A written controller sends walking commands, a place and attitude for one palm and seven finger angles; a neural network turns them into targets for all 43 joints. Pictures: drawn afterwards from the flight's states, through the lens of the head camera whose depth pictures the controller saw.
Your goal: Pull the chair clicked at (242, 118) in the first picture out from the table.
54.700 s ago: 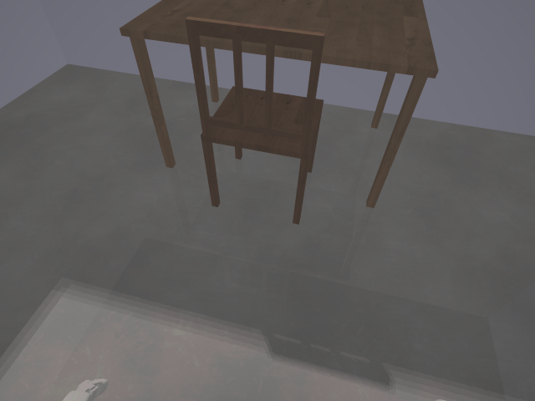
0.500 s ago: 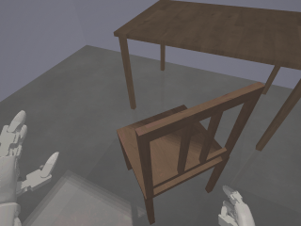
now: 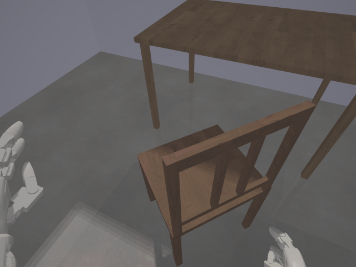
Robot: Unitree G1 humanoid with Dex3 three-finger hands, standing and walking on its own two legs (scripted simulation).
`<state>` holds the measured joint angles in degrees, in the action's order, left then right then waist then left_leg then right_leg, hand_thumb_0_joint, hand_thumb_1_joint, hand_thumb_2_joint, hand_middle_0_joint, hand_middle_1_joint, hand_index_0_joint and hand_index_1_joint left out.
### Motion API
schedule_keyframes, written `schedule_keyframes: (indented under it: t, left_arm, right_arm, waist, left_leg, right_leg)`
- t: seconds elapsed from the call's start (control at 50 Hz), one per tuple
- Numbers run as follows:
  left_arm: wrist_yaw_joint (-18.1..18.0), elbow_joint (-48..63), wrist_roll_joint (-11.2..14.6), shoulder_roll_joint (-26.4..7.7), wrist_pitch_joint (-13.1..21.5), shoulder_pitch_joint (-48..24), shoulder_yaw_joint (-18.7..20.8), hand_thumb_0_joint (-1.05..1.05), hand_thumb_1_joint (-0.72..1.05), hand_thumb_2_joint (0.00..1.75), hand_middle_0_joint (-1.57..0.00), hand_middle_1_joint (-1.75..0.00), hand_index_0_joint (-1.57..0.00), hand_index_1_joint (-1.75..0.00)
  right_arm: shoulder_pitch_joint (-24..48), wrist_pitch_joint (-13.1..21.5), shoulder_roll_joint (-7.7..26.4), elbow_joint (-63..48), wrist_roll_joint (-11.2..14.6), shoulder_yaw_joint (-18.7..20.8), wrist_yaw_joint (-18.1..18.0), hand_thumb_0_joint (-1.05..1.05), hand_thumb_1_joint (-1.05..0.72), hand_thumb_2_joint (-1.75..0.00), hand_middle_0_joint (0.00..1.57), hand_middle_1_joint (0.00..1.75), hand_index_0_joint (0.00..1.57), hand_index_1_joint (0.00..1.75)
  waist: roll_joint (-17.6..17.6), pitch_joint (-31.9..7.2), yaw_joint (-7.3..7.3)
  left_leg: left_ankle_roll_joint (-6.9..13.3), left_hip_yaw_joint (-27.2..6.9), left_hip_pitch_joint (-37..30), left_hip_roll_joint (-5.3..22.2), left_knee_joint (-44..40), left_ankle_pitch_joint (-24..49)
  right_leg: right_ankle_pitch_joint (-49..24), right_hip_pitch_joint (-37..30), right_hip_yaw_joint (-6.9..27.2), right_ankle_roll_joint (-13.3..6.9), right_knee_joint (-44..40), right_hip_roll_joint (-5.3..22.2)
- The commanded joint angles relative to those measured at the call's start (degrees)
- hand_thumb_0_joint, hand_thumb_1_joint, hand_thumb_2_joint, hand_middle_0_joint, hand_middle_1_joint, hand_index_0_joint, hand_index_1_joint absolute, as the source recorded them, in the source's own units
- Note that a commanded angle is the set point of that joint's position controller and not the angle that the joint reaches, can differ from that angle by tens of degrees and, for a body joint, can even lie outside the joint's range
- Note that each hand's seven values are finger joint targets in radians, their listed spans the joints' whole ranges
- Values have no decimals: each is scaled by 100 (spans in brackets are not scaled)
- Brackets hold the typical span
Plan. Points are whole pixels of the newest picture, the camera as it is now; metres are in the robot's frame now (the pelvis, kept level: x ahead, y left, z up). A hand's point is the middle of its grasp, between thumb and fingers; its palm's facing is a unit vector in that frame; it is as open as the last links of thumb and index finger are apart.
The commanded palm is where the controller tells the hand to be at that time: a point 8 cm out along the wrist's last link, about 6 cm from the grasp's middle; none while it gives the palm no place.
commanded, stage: step back with the hand held close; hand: left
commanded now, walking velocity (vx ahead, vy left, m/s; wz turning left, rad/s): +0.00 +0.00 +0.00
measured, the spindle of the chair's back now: (218, 180) +0.39 -0.06 -0.09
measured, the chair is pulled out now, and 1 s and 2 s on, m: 0.50 0.50 0.50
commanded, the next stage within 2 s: none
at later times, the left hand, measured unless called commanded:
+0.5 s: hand (52, 202) +0.17 +0.23 +0.16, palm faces +0.34 -0.74 -0.58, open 7.4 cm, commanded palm +0.11 +0.28 +0.18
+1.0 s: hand (26, 237) +0.11 +0.24 +0.16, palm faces +0.44 -0.73 -0.53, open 7.4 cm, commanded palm +0.05 +0.28 +0.18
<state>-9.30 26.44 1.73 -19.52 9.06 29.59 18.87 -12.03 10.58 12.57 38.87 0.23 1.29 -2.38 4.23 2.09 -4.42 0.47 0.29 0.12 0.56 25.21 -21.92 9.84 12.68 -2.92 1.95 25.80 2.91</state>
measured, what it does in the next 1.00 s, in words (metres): shifts its weight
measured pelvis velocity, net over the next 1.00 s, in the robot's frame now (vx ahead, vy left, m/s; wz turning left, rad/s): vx -0.09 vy -0.02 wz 0.00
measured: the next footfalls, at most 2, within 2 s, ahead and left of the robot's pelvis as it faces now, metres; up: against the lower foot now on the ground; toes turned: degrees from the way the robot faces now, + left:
right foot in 1.58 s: -0.01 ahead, -0.13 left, +0.00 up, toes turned +2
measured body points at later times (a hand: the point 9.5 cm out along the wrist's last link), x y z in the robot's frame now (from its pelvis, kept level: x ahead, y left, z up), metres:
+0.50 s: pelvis -0.04 -0.02 -0.01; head +0.00 -0.05 +0.44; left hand +0.14 +0.27 +0.19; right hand +0.14 -0.25 -0.12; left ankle -0.09 +0.11 -0.74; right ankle +0.05 -0.15 -0.74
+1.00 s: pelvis -0.09 -0.02 -0.01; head -0.06 -0.04 +0.44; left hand +0.09 +0.27 +0.19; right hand +0.07 -0.27 -0.11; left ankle -0.09 +0.11 -0.74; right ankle +0.04 -0.15 -0.74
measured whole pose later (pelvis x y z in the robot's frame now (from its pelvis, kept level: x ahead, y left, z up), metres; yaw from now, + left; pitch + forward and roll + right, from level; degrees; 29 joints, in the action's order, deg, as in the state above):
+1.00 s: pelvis -0.09 -0.02 -0.01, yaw +0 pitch +1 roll +1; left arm -10.9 28.2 1.5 -22.8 11.0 32.4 23.7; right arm -12.2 4.0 13.2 34.1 1.0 2.1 -3.7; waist 1.6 2.3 -0.6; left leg 0.3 0.9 17.6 -0.4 35.9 -19.4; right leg 4.5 27.7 -0.8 0.4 30.5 3.2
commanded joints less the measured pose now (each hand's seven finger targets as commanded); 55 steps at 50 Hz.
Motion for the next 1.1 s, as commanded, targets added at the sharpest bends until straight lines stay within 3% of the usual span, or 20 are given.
schedule_keyframes:
  t: [0.0, 0.06, 0.08, 0.12, 0.16, 0.22, 0.26, 0.3, 0.38, 0.44, 0.54, 0.6, 0.66, 0.74, 0.78, 0.86, 0.92, 0.98, 1.04, 1.08]
  left_arm:
    - [-69, 816, 56, -790, 314, -421, 672, 0, 90, 90, -20, -30, -20, -30]
    - [-54, 957, 61, -881, 359, -682, 681, 0, 90, 90, -20, -30, -20, -30]
    - [-61, 1150, 146, -1714, 691, -1624, 1538, 0, 90, 90, -20, -30, -20, -30]
    - [3, 796, 150, -1387, 722, -956, 1315, 0, 90, 90, -20, -30, -20, -30]
    - [73, 750, 136, -1015, 638, -517, 995, 0, 90, 90, -20, -30, -20, -30]
    - [116, 858, 121, -865, 546, -13, 878, 0, 90, 90, -20, -30, -20, -30]
    - [96, 1026, 99, -970, 492, 239, 999, 0, 90, 90, -20, -30, -20, -30]
    - [61, 1145, 112, -1131, 475, 453, 1199, 0, 90, 90, -20, -30, -20, -30]
    - [-46, 1275, 159, -1491, 456, 517, 1528, 0, 90, 90, -20, -30, -20, -30]
    - [-101, 1186, 174, -1395, 447, 546, 1447, 0, 90, 90, -20, -30, -20, -30]
    - [-203, 951, 145, -1364, 386, 563, 1437, 0, 90, 90, -20, -30, -20, -30]
    - [-227, 873, 121, -1350, 356, 366, 1351, 0, 90, 90, -20, -30, -20, -30]
    - [-250, 981, 63, -1362, 364, 184, 1256, 0, 90, 90, -20, -30, -20, -30]
    - [-289, 1190, 14, -1391, 432, 50, 1233, 0, 90, 90, -20, -30, -20, -30]
    - [-327, 1237, -13, -1530, 461, 51, 1379, 0, 90, 90, -20, -30, -20, -30]
    - [-294, 1314, 17, -1472, 476, 144, 1351, 0, 90, 90, -20, -30, -20, -30]
    - [-302, 1291, 14, -1455, 501, 155, 1362, 0, 90, 90, -20, -30, -20, -30]
    - [-325, 1173, -23, -1492, 512, 188, 1414, 0, 90, 90, -20, -30, -20, -30]
    - [-307, 1233, 21, -1389, 524, 256, 1339, 0, 90, 90, -20, -30, -20, -30]
    - [-308, 1289, 11, -1431, 550, 289, 1395, 0, 90, 90, -20, -30, -20, -30]
  right_arm:
    - [659, 241, 581, -891, 30, 188, -64, 0, -90, -90, 20, 30, 20, 30]
    - [667, 214, 615, -945, 19, 189, -50, 0, -90, -90, 20, 30, 20, 30]
    - [543, 122, 673, -1189, 111, 69, -55, 0, -90, -90, 20, 30, 20, 30]
    - [635, 46, 566, -1077, 81, 96, -113, 0, -90, -90, 20, 30, 20, 30]
    - [625, -54, 615, -1202, 65, 110, -102, 0, -90, -90, 20, 30, 20, 30]
    - [649, -185, 610, -1303, 25, 164, -86, 0, -90, -90, 20, 30, 20, 30]
    - [664, -290, 585, -1363, 14, 206, -76, 0, -90, -90, 20, 30, 20, 30]
    - [722, -370, 527, -1416, 26, 215, -84, 0, -90, -90, 20, 30, 20, 30]
    - [759, -518, 473, -1450, 98, 264, -180, 0, -90, -90, 20, 30, 20, 30]
    - [678, -585, 471, -1440, 124, 288, -225, 0, -90, -90, 20, 30, 20, 30]
    - [718, -592, 538, -1409, 155, 278, -296, 0, -90, -90, 20, 30, 20, 30]
    - [694, -539, 575, -1392, 156, 262, -311, 0, -90, -90, 20, 30, 20, 30]
    - [596, -464, 641, -1379, 136, 256, -298, 0, -90, -90, 20, 30, 20, 30]
    - [563, -359, 709, -1403, 104, 229, -297, 0, -90, -90, 20, 30, 20, 30]
    - [599, -310, 719, -1402, 112, 240, -300, 0, -90, -90, 20, 30, 20, 30]
    - [506, -303, 680, -1405, 96, 290, -231, 0, -90, -90, 20, 30, 20, 30]
    - [517, -333, 662, -1375, 47, 283, -197, 0, -90, -90, 20, 30, 20, 30]
    - [508, -374, 707, -1363, 68, 329, -178, 0, -90, -90, 20, 30, 20, 30]
    - [458, -411, 703, -1333, 71, 353, -143, 0, -90, -90, 20, 30, 20, 30]
    - [540, -407, 708, -1307, 52, 367, -149, 0, -90, -90, 20, 30, 20, 30]
  waist:
    - [-99, -283, 48]
    - [-116, -399, 44]
    - [334, 122, 252]
    - [21, -36, 246]
    - [71, -376, 285]
    - [322, -811, 278]
    - [216, -986, 275]
    - [116, -1118, 246]
    - [-268, -1212, 299]
    - [-458, -1147, 368]
    - [-472, -763, 352]
    - [-686, -527, 363]
    - [-688, -526, 370]
    - [-268, -452, 357]
    - [26, -435, 335]
    - [-423, -601, 351]
    - [-258, -500, 370]
    - [-445, -374, 385]
    - [-622, -617, 421]
    - [-174, -610, 415]
  left_leg:
    - [-81, -19, 1079, 111, -492, 2441]
    - [-50, -28, 1054, 87, -503, 2308]
    - [68, -43, 1222, 286, -659, 1582]
    - [143, -68, 1181, 346, -666, 1451]
    - [137, -124, 916, 454, -571, 2301]
    - [81, -123, 585, 614, -336, 3702]
    - [55, -134, 594, 656, -200, 4152]
    - [25, -143, 724, 631, -133, 4149]
    - [1, -102, 1127, 492, 186, 3063]
    - [7, -105, 1337, 350, 282, 1877]
    - [196, -244, 2004, 348, -145, 133]
    - [235, -223, 2291, 244, -48, -474]
    - [274, -199, 2254, 190, 42, -656]
    - [352, -378, 2587, 334, -319, -896]
    - [396, -474, 2979, 448, -511, -998]
    - [300, -251, 2806, 246, -43, -531]
    - [297, -303, 2904, 227, 9, -928]
    - [340, -421, 3163, 293, -11, -1185]
    - [317, -401, 2920, 271, -22, -667]
    - [361, -500, 3001, 404, -292, -571]
  right_leg:
    - [-886, -1015, 69, -361, -129, -128]
    - [-823, -1036, 63, -352, -108, -124]
    - [-1188, -614, 644, -363, -89, 95]
    - [-1361, -546, 580, -351, -62, 213]
    - [-1848, -591, 450, -285, 219, 222]
    - [-2256, -500, 315, -227, 504, 252]
    - [-2263, -499, 283, -239, 597, 269]
    - [-2358, -587, 311, -273, 673, 320]
    - [-2890, -648, 681, -390, 624, 586]
    - [-2288, -394, 867, -429, 421, 716]
    - [65, -40, 827, -247, 92, 465]
    - [841, 172, 986, -252, -248, 509]
    - [1380, 384, 1020, -255, -469, 533]
    - [1572, 286, 800, -190, -204, 359]
    - [1336, -9, 682, -148, 155, 221]
    - [702, -24, 919, -224, -70, 399]
    - [1314, 173, 1090, -302, -337, 488]
    - [1679, 227, 1064, -305, -344, 384]
    - [1034, 165, 920, -278, -190, 379]
    - [659, 83, 789, -241, 134, 266]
